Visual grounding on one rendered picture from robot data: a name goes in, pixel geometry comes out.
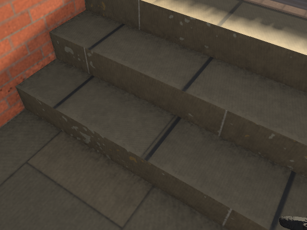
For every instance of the robot right hand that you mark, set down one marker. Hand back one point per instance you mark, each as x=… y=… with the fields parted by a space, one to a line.
x=293 y=223

